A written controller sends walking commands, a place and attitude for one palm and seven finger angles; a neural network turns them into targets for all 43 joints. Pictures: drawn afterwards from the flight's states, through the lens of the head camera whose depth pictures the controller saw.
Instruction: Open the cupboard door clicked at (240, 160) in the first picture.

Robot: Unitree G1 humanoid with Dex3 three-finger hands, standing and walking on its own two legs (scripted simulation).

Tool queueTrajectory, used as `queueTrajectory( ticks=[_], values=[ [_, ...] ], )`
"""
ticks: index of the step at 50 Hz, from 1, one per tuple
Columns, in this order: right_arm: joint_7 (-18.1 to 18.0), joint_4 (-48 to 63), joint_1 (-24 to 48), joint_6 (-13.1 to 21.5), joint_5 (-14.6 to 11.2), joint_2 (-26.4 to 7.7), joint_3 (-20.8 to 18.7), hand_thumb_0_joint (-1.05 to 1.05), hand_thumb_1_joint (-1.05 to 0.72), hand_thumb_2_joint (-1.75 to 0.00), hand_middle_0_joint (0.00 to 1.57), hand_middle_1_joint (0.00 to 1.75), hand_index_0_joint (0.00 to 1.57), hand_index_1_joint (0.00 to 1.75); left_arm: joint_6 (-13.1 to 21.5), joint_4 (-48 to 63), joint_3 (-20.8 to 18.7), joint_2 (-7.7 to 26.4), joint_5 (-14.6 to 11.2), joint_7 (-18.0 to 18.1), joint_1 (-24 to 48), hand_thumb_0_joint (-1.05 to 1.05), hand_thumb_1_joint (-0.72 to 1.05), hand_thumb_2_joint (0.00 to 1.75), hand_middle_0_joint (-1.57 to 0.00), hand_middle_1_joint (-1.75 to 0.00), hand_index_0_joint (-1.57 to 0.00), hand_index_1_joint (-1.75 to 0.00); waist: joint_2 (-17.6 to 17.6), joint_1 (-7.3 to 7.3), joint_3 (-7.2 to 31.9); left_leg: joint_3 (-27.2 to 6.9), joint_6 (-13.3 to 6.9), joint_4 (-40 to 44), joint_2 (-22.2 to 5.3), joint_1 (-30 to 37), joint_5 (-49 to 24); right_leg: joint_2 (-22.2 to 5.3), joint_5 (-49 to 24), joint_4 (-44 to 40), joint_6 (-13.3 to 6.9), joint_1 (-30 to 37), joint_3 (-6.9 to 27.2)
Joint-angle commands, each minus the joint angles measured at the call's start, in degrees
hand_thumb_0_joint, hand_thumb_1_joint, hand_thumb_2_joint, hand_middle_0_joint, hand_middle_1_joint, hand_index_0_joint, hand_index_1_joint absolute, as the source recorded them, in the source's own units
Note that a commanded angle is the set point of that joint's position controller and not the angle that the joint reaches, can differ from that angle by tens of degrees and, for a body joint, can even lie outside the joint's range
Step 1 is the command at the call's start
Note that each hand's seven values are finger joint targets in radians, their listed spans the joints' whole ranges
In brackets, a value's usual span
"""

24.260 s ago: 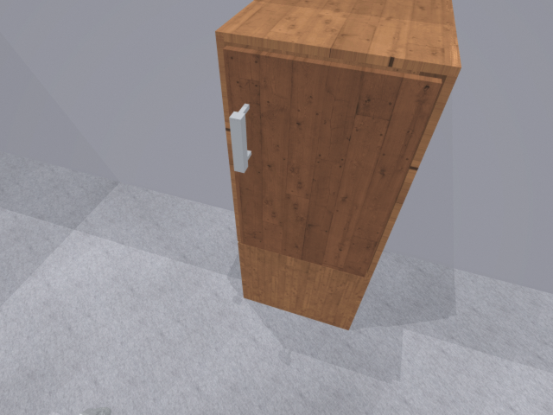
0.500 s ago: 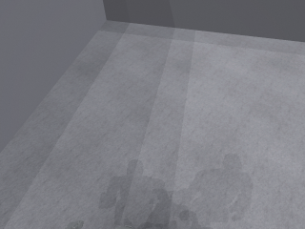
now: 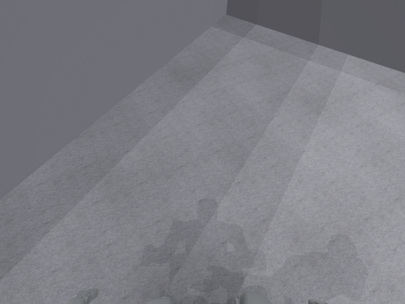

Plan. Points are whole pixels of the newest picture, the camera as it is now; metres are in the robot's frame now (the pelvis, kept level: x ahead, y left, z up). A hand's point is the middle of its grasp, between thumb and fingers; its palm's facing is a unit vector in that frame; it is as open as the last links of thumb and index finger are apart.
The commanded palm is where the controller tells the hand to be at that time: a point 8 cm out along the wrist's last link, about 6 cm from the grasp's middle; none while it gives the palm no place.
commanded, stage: turn to face it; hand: left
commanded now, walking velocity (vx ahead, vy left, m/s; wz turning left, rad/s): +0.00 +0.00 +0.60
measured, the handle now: out of the picture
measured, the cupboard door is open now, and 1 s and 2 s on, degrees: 41 41 41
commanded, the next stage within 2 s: none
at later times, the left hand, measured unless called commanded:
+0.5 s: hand out of the picture -0.01 +0.18 -0.19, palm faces +0.36 -0.91 -0.21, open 7.4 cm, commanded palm none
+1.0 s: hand out of the picture +0.00 +0.15 -0.15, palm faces +0.59 -0.77 -0.25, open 7.4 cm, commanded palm none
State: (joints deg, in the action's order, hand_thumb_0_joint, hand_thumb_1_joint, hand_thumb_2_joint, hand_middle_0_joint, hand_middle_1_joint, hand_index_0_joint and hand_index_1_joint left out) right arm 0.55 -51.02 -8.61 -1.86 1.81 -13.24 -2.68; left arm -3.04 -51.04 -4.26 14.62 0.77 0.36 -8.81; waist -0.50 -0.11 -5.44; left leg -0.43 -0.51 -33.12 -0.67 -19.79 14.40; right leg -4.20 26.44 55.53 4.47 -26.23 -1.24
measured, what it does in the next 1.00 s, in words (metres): steps on the spot, turning left: right foot, then left foot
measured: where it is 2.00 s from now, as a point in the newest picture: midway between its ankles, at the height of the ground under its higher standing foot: outside the picture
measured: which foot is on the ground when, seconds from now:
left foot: down 0.00-0.10, up 0.12-0.42, down 0.44-0.82, up 0.84-1.00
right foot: up 0.00-0.08, down 0.10-0.44, up 0.46-0.80, down 0.82-1.00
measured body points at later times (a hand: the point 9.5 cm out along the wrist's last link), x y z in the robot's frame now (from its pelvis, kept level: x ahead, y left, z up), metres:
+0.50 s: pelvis +0.02 -0.02 -0.01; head +0.06 +0.02 +0.44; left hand -0.02 +0.23 -0.17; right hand +0.21 -0.23 -0.13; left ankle +0.00 +0.08 -0.73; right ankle +0.03 -0.16 -0.70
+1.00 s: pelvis +0.04 -0.06 +0.01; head +0.09 -0.04 +0.45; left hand -0.03 +0.19 -0.13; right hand +0.25 -0.24 -0.14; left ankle -0.04 +0.04 -0.66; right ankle +0.10 -0.17 -0.73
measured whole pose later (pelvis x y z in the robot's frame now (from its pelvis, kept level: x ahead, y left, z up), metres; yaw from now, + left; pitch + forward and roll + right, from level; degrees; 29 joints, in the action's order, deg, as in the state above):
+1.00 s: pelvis +0.04 -0.06 +0.01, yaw +38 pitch +0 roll +2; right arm 1.8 -53.5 -9.9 -5.1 1.0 -14.0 -4.9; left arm -0.8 -49.8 -2.3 10.8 1.2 1.2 -10.2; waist 0.0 -1.9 -6.0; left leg 1.6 3.5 -60.4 -0.1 -28.6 26.2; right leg -6.0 17.5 29.5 0.9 -12.0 -6.9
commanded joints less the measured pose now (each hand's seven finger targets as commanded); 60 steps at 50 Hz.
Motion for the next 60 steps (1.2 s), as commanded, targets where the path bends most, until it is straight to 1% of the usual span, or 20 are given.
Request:
queueTrajectory(
  ticks=[1, 3, 4, 5, 6, 10, 16, 20, 22, 23, 27, 38, 39, 41, 45, 52, 55, 56, 58, 60],
  values=[
    [-0.81, 3.96, 0.84, 0.27, -0.08, -12.55, -4.16, 0.00, -0.90, -0.90, 0.20, 0.30, 0.20, 0.30, 1.81, 4.06, -0.78, 3.06, 0.13, 0.16, -3.36, 0.00, 0.90, 0.90, -0.20, -0.30, -0.20, -0.30, 9.72, -0.11, 7.86, -14.80, -7.58, 11.20, -11.34, 1.17, -9.14, 3.44, -3.25, -12.73, -0.54, 8.26, -1.96],
    [-0.58, 4.77, 3.17, -0.12, -0.50, -11.63, -4.33, 0.00, -0.90, -0.90, 0.20, 0.30, 0.20, 0.30, 2.43, 3.45, -1.23, 4.12, 0.19, 0.32, -7.47, 0.00, 0.90, 0.90, -0.20, -0.30, -0.20, -0.30, 9.36, 2.18, 8.07, -13.82, -5.22, 7.47, -8.62, -4.18, -4.46, 3.64, -10.15, -23.92, -0.90, 16.61, -2.50],
    [-0.35, 5.35, 3.47, -0.25, -0.94, -9.12, -4.08, 0.00, -0.90, -0.90, 0.20, 0.30, 0.20, 0.30, 3.01, 3.44, -1.91, 7.10, 0.66, 0.74, -9.07, 0.00, 0.90, 0.90, -0.20, -0.30, -0.20, -0.30, 1.57, 3.34, 7.79, -10.36, -2.21, 0.62, -4.07, -10.16, 2.78, -2.34, -8.24, -33.15, -2.54, 21.89, 3.58],
    [0.03, 6.58, 2.28, -0.19, -1.26, -4.75, -3.38, 0.00, -0.90, -0.90, 0.20, 0.30, 0.20, 0.30, 3.51, 3.98, -2.86, 12.44, 1.45, 1.25, -9.69, 0.00, 0.90, 0.90, -0.20, -0.30, -0.20, -0.30, -16.84, 3.79, 8.00, -0.75, 2.42, -14.70, 4.56, -18.35, 16.92, -18.63, -7.30, -41.49, -8.83, 24.50, 22.40],
    [0.34, 7.00, 3.48, -0.23, -0.80, -6.24, -3.58, 0.00, -0.90, -0.90, 0.20, 0.30, 0.20, 0.30, 3.23, 4.77, -2.32, 13.35, 0.87, 1.26, -8.37, 0.00, 0.90, 0.90, -0.20, -0.30, -0.20, -0.30, -15.93, 4.03, 7.40, -1.68, 2.04, -28.57, 2.82, -15.35, 21.64, -24.56, -9.03, -42.88, -13.43, 16.75, 23.57],
    [1.03, 3.98, 1.86, -1.25, -0.87, -4.17, -3.00, 0.00, -0.90, -0.90, 0.20, 0.30, 0.20, 0.30, 3.61, 5.81, -0.72, 6.13, 0.76, 1.62, -1.31, 0.00, 0.90, 0.90, -0.20, -0.30, -0.20, -0.30, -13.16, -0.72, 5.18, 0.43, 3.74, -35.08, -1.18, -13.66, 12.27, -14.36, -29.54, -35.98, -10.67, 15.31, 4.15],
    [1.41, 4.36, 5.37, -0.50, -1.52, -1.75, -1.51, 0.00, -0.90, -0.90, 0.20, 0.30, 0.20, 0.30, 3.99, 2.72, -1.79, 9.41, 1.01, 1.46, -8.24, 0.00, 0.90, 0.90, -0.20, -0.30, -0.20, -0.30, -11.78, 2.80, 8.62, 7.00, 3.65, -11.84, 0.63, -6.89, 12.96, -15.85, -48.20, -29.82, -10.40, 25.40, -1.28],
    [1.10, 3.23, -0.83, 0.06, -1.19, -4.82, -2.22, 0.00, -0.90, -0.90, 0.20, 0.30, 0.20, 0.30, 3.46, 2.84, -2.40, 9.54, 0.27, 0.89, -5.59, 0.00, 0.90, 0.90, -0.20, -0.30, -0.20, -0.30, -8.18, -1.24, 9.67, 7.07, 1.83, 5.69, 0.22, 8.30, -0.69, -15.39, -38.06, -21.11, -5.69, 16.57, -6.72],
    [0.46, 2.51, -8.49, 0.52, -0.44, -15.57, -4.95, 0.00, -0.90, -0.90, 0.20, 0.30, 0.20, 0.30, 2.85, 6.52, -0.65, 3.55, -0.23, 0.30, -2.86, 0.00, 0.90, 0.90, -0.20, -0.30, -0.20, -0.30, 19.83, -5.67, 12.70, -22.88, -10.51, 11.44, -23.30, 23.57, -34.44, -3.67, 11.15, 2.95, 1.51, -8.17, -8.77],
    [-0.06, 1.23, -11.11, 0.21, -0.45, -16.04, -4.94, 0.00, -0.90, -0.90, 0.20, 0.30, 0.20, 0.30, 1.94, 7.63, -0.65, 5.00, 0.56, 0.80, 0.41, 0.00, 0.90, 0.90, -0.20, -0.30, -0.20, -0.30, 12.75, -6.65, 13.24, -23.58, -13.74, 11.80, -24.80, 20.86, -28.11, -3.14, 11.68, 9.59, 0.47, -9.70, -1.81],
    [-1.46, 3.05, -1.68, 1.16, -0.45, -10.98, -3.45, 0.00, -0.90, -0.90, 0.20, 0.30, 0.20, 0.30, 1.52, 3.84, -1.11, 4.12, 0.44, 0.24, -0.69, 0.00, 0.90, 0.90, -0.20, -0.30, -0.20, -0.30, 10.74, -1.21, 8.36, -13.44, -8.59, 13.35, -14.21, 10.71, -19.27, -2.46, -2.55, 10.93, 0.56, -7.47, 1.89],
    [-0.88, 3.40, -0.03, 0.03, -0.40, -11.08, -4.37, 0.00, -0.90, -0.90, 0.20, 0.30, 0.20, 0.30, 2.21, 4.22, -0.93, 3.77, -0.20, 0.62, -3.74, 0.00, 0.90, 0.90, -0.20, -0.30, -0.20, -0.30, 11.05, 0.55, 8.95, -18.40, -6.87, 9.29, -9.19, 1.82, -13.62, 4.20, -7.28, -21.54, -1.02, 13.30, -0.91],
    [-0.79, 3.92, 0.93, -0.13, -0.74, -10.13, -4.31, 0.00, -0.90, -0.90, 0.20, 0.30, 0.20, 0.30, 2.64, 3.64, -1.42, 4.84, -0.20, 0.92, -6.05, 0.00, 0.90, 0.90, -0.20, -0.30, -0.20, -0.30, 7.90, 2.00, 9.13, -17.71, -4.84, 6.81, -7.02, -2.82, -9.02, 3.06, -11.49, -29.69, -1.52, 20.05, -0.21],
    [-0.10, 6.05, 1.21, 0.05, -1.33, -4.64, -3.51, 0.00, -0.90, -0.90, 0.20, 0.30, 0.20, 0.30, 3.34, 3.95, -2.73, 12.71, 1.14, 1.60, -7.67, 0.00, 0.90, 0.90, -0.20, -0.30, -0.20, -0.30, -17.38, 3.64, 8.08, -1.27, 2.75, -17.52, 5.94, -17.16, 19.00, -22.05, -12.03, -42.52, -11.43, 25.56, 23.23],
    [0.87, 3.17, 0.52, -1.54, -0.75, -5.13, -3.61, 0.00, -0.90, -0.90, 0.20, 0.30, 0.20, 0.30, 3.42, 5.65, -0.71, 6.20, 0.38, 1.71, 0.13, 0.00, 0.90, 0.90, -0.20, -0.30, -0.20, -0.30, -13.59, -0.88, 3.61, -1.06, 3.66, -37.52, -0.63, -14.84, 11.34, -14.41, -28.31, -37.00, -11.24, 15.72, 5.65],
    [1.45, 3.90, 5.36, -0.63, -1.49, -2.11, -1.85, 0.00, -0.90, -0.90, 0.20, 0.30, 0.20, 0.30, 3.75, 2.54, -1.85, 9.50, 1.01, 1.46, -7.14, 0.00, 0.90, 0.90, -0.20, -0.30, -0.20, -0.30, -11.67, 2.79, 7.13, 6.64, 3.72, -10.75, 0.69, -6.45, 12.30, -15.61, -46.98, -29.70, -10.19, 24.97, -1.32],
    [1.17, 3.26, 1.28, -0.21, -1.26, -4.00, -2.19, 0.00, -0.90, -0.90, 0.20, 0.30, 0.20, 0.30, 3.40, 2.66, -2.30, 10.23, 0.47, 1.03, -5.75, 0.00, 0.90, 0.90, -0.20, -0.30, -0.20, -0.30, -9.75, 0.01, 7.78, 7.61, 2.52, 1.62, 1.49, 3.96, 2.91, -15.09, -41.46, -23.86, -6.83, 19.30, -4.82],
    [1.10, 2.52, -2.51, 0.16, -1.03, -6.49, -2.81, 0.00, -0.90, -0.90, 0.20, 0.30, 0.20, 0.30, 3.12, 3.25, -2.26, 9.60, 0.04, 0.79, -4.69, 0.00, 0.90, 0.90, -0.20, -0.30, -0.20, -0.30, -4.78, -2.53, 9.80, 4.86, 1.21, 7.32, -0.65, 12.58, -5.39, -14.16, -35.44, -16.74, -4.34, 13.09, -7.10],
    [0.16, 1.51, -10.69, 0.28, -0.47, -16.91, -5.39, 0.00, -0.90, -0.90, 0.20, 0.30, 0.20, 0.30, 2.33, 7.54, -0.52, 3.38, -0.01, 0.55, -1.15, 0.00, 0.90, 0.90, -0.20, -0.30, -0.20, -0.30, 18.46, -6.58, 13.15, -25.08, -13.15, 11.27, -24.54, 22.24, -36.38, -2.70, 13.89, 6.74, 0.91, -8.28, -5.40],
    [-1.04, 1.66, -8.27, 0.55, -0.18, -14.97, -4.97, 0.00, -0.90, -0.90, 0.20, 0.30, 0.20, 0.30, 1.56, 6.82, -1.02, 3.64, 0.17, 0.99, 2.92, 0.00, 0.90, 0.90, -0.20, -0.30, -0.20, -0.30, 13.90, -5.36, 11.05, -22.81, -12.31, 12.95, -19.73, 14.07, -16.93, -2.84, 6.89, 12.55, -0.06, -9.49, 1.24]
  ],
)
